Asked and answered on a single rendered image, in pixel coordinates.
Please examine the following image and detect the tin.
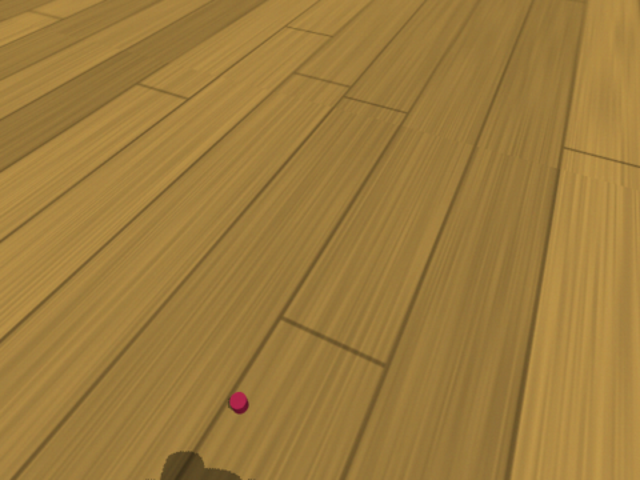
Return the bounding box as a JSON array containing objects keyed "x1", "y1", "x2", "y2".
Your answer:
[{"x1": 230, "y1": 392, "x2": 249, "y2": 414}]

